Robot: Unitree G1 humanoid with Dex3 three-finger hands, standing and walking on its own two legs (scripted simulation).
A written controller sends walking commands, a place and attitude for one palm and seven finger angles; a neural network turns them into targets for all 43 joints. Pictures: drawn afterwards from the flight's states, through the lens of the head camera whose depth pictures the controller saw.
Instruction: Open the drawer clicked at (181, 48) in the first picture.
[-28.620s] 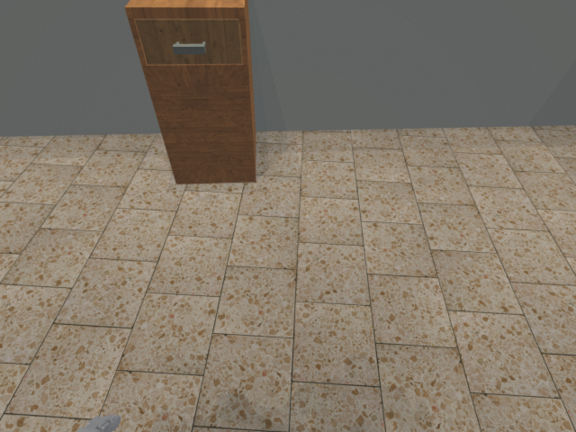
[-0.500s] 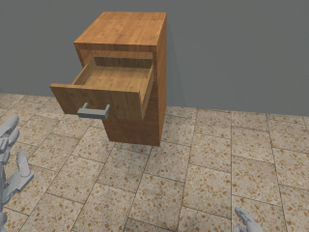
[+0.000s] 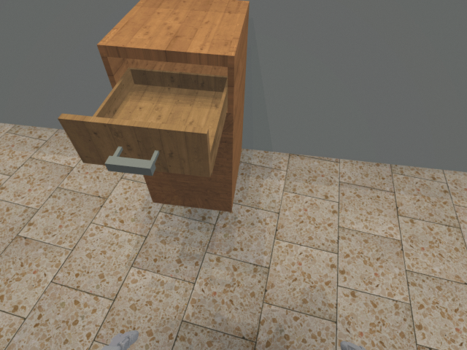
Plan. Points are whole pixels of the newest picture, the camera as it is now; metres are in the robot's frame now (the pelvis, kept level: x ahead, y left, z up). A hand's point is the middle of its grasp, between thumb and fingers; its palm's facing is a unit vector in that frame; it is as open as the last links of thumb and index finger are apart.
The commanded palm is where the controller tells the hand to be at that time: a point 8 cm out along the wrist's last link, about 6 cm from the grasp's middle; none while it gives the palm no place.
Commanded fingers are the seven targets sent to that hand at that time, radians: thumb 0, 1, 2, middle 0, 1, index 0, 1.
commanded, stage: let the arm hang, fingers relaxed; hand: left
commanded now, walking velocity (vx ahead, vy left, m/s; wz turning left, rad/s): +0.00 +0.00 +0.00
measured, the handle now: (134, 159) +0.55 +0.27 -0.05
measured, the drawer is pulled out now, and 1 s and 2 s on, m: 0.30 0.30 0.30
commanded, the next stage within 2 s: look to check the result in 0.82 s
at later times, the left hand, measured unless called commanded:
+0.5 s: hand out of the picture -0.01 +0.19 -0.16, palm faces +0.01 -0.97 -0.23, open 7.4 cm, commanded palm none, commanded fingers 0.00 0.90 0.90 -0.20 -0.30 -0.20 -0.30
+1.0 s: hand out of the picture -0.02 +0.16 -0.16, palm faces +0.01 -0.98 -0.20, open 7.4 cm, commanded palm none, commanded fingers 0.00 0.90 0.90 -0.20 -0.30 -0.20 -0.30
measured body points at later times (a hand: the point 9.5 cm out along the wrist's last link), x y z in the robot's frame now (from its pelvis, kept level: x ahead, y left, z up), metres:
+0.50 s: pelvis -0.01 +0.00 +0.01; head +0.00 -0.01 +0.46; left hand -0.01 +0.24 -0.14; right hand -0.01 -0.21 -0.15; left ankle +0.00 +0.11 -0.73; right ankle +0.00 -0.11 -0.73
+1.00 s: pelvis -0.01 -0.01 +0.02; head +0.01 -0.01 +0.46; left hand -0.02 +0.22 -0.14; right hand -0.04 -0.22 -0.15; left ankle +0.00 +0.11 -0.73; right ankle +0.00 -0.11 -0.73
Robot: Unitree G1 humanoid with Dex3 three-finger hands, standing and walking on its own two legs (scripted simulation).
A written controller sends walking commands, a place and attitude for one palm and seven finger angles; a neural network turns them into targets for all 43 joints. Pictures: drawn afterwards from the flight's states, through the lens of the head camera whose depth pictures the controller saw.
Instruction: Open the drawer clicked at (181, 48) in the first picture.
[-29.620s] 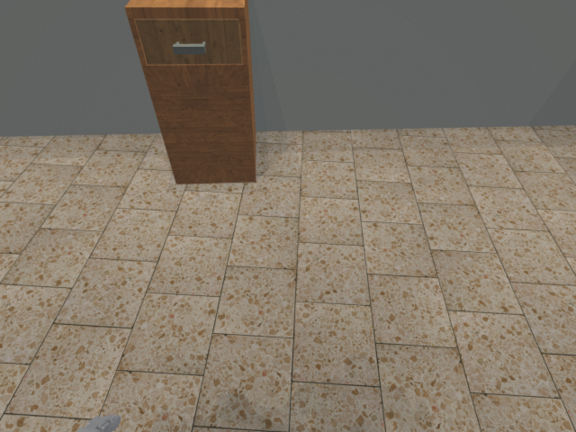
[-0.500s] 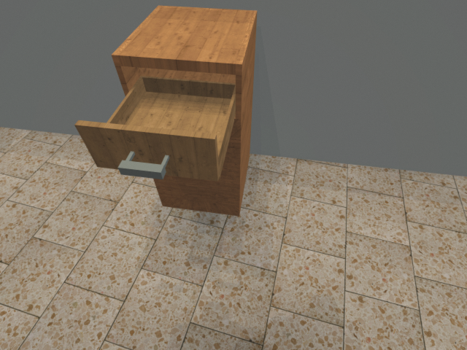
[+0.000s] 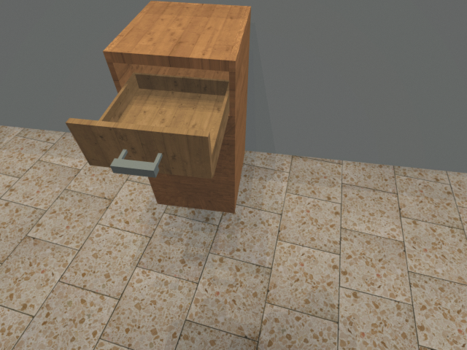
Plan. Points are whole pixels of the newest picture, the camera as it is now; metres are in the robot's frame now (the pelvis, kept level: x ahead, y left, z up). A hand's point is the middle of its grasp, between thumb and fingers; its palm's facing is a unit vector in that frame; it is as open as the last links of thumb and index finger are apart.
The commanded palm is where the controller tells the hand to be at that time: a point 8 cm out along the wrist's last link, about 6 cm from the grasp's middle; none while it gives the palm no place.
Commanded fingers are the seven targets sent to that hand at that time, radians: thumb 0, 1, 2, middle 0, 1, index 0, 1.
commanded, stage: look to check the result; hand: left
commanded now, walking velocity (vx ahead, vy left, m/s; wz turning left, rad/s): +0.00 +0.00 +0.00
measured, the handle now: (138, 161) +0.56 +0.28 -0.06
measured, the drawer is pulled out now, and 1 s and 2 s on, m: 0.30 0.30 0.30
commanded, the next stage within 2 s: stand and wait in 0.40 s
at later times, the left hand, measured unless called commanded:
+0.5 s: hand out of the picture +0.01 +0.16 -0.17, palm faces +0.03 -0.98 -0.20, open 7.4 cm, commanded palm none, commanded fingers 0.00 0.90 0.90 -0.20 -0.30 -0.20 -0.30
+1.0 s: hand out of the picture +0.03 +0.17 -0.17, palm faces +0.03 -0.98 -0.21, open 7.4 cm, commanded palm none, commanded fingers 0.00 0.90 0.90 -0.20 -0.30 -0.20 -0.30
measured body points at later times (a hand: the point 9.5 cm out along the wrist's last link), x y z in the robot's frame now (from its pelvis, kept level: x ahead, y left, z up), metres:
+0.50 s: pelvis +0.01 -0.01 +0.00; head +0.03 -0.01 +0.45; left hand +0.01 +0.21 -0.16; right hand +0.00 -0.22 -0.16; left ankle +0.01 +0.12 -0.74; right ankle +0.01 -0.10 -0.74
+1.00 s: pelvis +0.02 -0.01 +0.00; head +0.04 -0.02 +0.45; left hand +0.02 +0.22 -0.15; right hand +0.01 -0.24 -0.16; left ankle +0.01 +0.12 -0.74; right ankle +0.01 -0.10 -0.74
